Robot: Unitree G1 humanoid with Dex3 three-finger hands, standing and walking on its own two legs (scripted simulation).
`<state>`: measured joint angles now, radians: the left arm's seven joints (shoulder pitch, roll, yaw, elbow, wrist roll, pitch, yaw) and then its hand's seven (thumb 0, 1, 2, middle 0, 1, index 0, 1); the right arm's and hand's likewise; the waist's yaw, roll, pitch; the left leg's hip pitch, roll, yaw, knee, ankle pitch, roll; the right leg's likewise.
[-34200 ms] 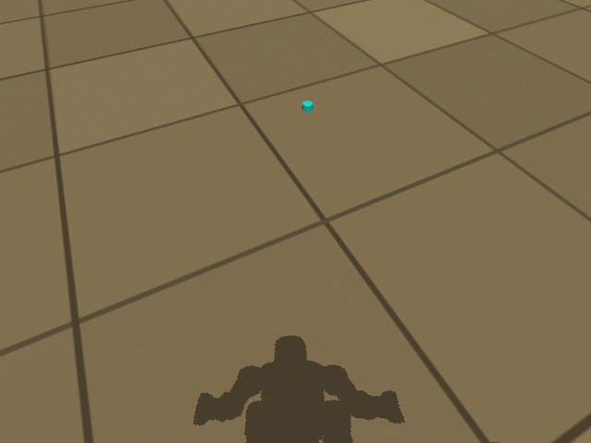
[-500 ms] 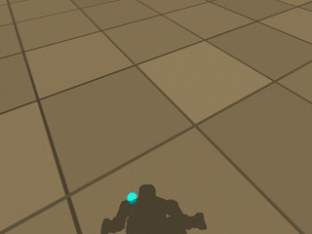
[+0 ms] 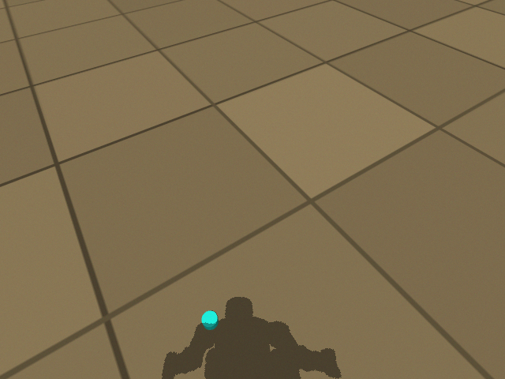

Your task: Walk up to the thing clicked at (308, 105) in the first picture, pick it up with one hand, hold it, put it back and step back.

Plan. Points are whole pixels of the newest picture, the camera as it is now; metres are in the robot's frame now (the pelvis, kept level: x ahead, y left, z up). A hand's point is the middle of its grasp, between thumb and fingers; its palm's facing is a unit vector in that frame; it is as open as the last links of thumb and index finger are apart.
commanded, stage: stand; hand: left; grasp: from above
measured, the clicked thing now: (210, 320) +0.43 +0.21 -0.76
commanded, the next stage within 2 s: step back in 1.30 s
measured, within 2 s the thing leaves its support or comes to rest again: neither
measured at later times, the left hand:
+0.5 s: hand out of the picture +0.09 +0.23 -0.16, palm faces +0.01 -0.95 -0.32, open 7.4 cm
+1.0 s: hand out of the picture +0.09 +0.24 -0.16, palm faces +0.00 -0.94 -0.33, open 7.4 cm
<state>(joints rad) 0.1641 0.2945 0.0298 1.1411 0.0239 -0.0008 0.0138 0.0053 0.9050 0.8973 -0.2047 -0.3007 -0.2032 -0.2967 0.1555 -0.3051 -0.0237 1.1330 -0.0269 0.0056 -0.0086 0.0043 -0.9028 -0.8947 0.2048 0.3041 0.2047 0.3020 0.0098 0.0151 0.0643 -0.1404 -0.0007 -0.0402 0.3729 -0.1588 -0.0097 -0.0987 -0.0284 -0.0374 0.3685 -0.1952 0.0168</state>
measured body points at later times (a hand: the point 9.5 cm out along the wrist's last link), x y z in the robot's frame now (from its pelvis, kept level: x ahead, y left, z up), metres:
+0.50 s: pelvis +0.02 -0.01 +0.00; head +0.02 -0.01 +0.45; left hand +0.09 +0.28 -0.13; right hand +0.09 -0.29 -0.14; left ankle +0.03 +0.13 -0.75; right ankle +0.01 -0.13 -0.75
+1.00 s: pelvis +0.02 -0.01 +0.00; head +0.03 -0.01 +0.45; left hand +0.09 +0.29 -0.13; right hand +0.09 -0.30 -0.14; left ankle +0.03 +0.13 -0.75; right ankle +0.01 -0.13 -0.75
